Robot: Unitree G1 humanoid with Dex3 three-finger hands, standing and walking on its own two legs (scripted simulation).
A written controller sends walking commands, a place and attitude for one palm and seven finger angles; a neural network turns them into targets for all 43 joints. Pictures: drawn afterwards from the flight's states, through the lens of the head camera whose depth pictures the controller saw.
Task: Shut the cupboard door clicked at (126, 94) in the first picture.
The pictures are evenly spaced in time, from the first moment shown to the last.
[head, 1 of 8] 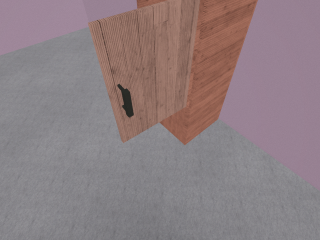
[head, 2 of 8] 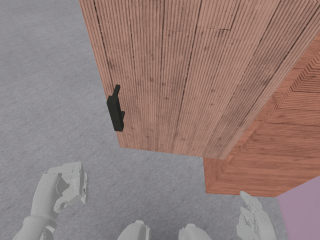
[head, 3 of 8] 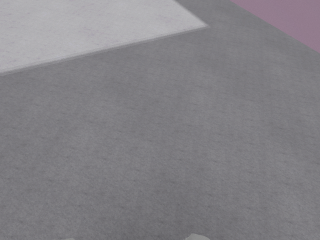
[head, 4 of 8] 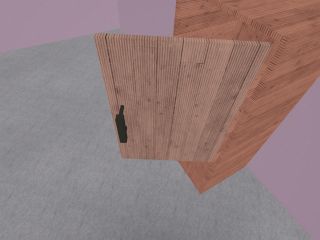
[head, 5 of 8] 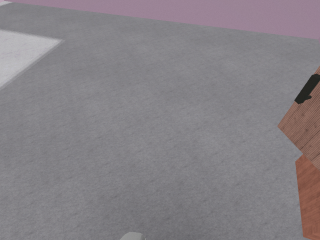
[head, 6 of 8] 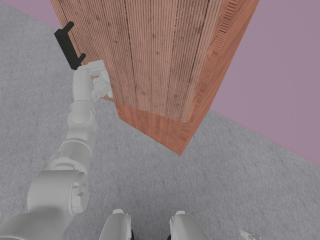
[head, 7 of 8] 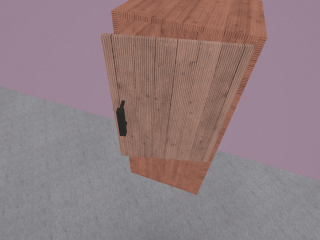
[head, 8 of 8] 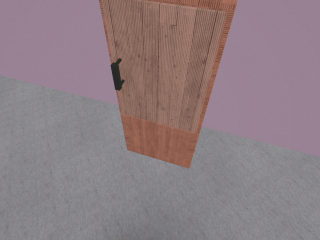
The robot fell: no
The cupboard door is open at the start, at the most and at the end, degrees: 86 86 0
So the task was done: yes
